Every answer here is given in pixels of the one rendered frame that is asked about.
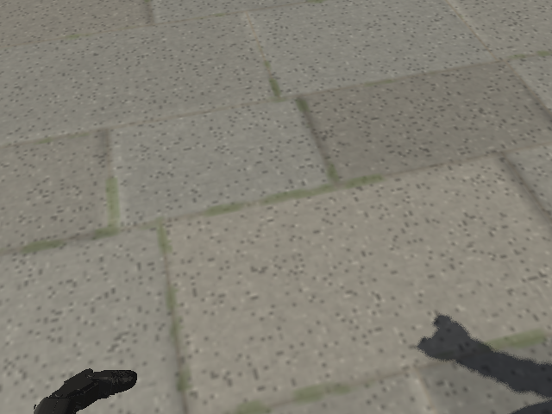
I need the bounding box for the left robot hand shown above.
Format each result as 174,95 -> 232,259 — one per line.
34,368 -> 137,414

